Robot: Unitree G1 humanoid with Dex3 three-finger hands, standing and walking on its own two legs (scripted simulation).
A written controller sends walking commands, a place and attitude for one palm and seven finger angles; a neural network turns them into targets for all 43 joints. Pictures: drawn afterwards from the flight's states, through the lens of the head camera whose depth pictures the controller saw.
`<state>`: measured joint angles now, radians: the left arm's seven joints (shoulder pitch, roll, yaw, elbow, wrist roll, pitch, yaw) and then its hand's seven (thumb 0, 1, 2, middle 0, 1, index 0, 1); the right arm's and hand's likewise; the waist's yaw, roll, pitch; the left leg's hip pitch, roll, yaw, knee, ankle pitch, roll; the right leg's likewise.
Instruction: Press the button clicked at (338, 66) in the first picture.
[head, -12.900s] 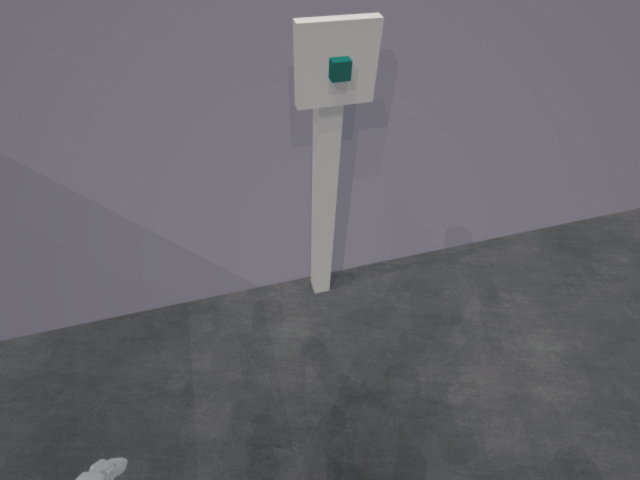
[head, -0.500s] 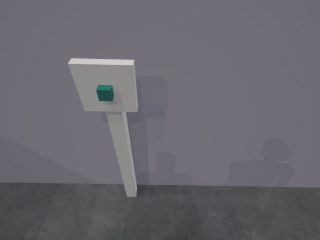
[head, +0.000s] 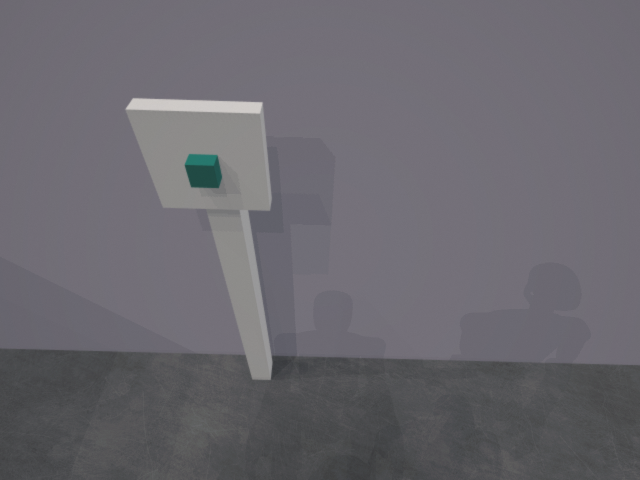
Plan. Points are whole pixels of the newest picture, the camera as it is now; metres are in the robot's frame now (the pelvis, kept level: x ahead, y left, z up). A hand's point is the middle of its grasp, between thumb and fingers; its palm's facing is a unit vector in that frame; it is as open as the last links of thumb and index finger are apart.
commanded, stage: look again from close up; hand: left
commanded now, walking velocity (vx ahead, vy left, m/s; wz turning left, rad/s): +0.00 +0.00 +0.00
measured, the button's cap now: (204, 169) +0.51 +0.19 +0.11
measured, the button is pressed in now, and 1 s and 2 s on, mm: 0 0 0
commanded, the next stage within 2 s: raise the hand and make a fist in 0.44 s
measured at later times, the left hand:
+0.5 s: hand out of the picture +0.06 +0.24 -0.16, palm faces +0.00 -0.96 -0.29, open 7.4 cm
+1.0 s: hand out of the picture +0.13 +0.21 -0.05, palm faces +0.11 -0.99 +0.00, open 5.1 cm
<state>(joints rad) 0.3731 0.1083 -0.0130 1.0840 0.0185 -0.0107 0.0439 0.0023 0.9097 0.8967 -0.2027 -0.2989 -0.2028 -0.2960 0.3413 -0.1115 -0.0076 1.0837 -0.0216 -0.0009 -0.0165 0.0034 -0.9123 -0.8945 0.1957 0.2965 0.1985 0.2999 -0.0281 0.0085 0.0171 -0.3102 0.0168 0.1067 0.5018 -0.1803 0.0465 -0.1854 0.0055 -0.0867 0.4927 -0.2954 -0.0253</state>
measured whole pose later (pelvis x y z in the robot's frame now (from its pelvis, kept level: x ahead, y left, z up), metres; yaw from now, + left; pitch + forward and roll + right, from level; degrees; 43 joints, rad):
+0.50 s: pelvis +0.00 +0.02 +0.00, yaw +0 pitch -2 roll -1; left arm 0.23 0.28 0.01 1.01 0.02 -0.01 0.03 0.00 0.91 0.90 -0.20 -0.30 -0.20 -0.30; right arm 0.18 -0.26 -0.01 1.03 -0.02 -0.01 0.00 0.00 -0.91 -0.89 0.20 0.30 0.20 0.30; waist 0.00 0.00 0.00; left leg -0.25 -0.01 0.13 0.45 -0.17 0.07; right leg -0.13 -0.01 -0.07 0.45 -0.27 0.00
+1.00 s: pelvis -0.03 +0.00 -0.08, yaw +2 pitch +8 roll -3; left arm 0.54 0.24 0.21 0.04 -0.31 -0.45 -0.32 0.01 0.90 0.90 -0.61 -0.74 -0.61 -0.73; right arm 0.20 -0.23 0.00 0.53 0.03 -0.23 -0.02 0.01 -0.91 -0.89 0.20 0.30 0.20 0.30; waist 0.02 -0.02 -0.11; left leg -0.84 0.02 0.03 1.08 -0.39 0.05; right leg -0.69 0.03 -0.11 1.07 -0.53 -0.05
